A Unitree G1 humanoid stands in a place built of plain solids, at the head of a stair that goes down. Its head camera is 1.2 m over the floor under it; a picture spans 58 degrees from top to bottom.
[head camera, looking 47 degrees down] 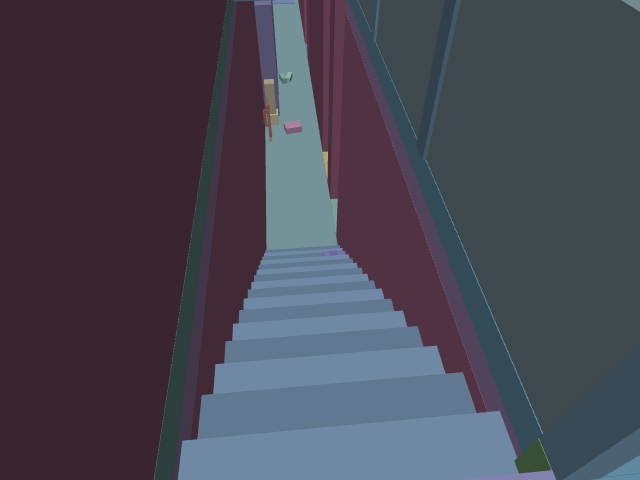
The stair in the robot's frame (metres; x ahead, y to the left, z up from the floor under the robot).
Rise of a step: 0.20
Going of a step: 0.23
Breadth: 1.01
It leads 5 degrees to the left of straight ahead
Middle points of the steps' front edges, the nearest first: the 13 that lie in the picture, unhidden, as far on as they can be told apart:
0.51 -0.08 -0.20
0.73 -0.06 -0.39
0.96 -0.04 -0.59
1.19 -0.02 -0.79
1.41 0.01 -0.98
1.64 0.03 -1.18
1.87 0.05 -1.38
2.10 0.07 -1.57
2.32 0.09 -1.77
2.55 0.11 -1.97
2.78 0.13 -2.16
3.00 0.15 -2.36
3.23 0.17 -2.56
